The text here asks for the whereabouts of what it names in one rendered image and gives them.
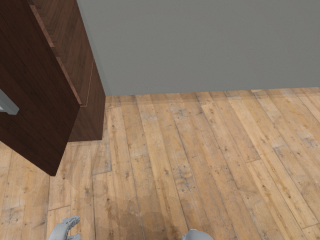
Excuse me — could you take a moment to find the robot right thigh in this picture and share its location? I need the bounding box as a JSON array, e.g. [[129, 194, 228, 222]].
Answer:
[[181, 230, 213, 240]]

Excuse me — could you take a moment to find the handle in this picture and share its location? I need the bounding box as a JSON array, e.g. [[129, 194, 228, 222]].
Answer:
[[0, 89, 19, 115]]

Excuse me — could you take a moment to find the left robot hand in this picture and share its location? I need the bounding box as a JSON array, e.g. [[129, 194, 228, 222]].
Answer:
[[47, 215, 84, 240]]

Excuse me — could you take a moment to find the cupboard door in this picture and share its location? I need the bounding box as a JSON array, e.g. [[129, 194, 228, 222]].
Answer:
[[0, 0, 81, 177]]

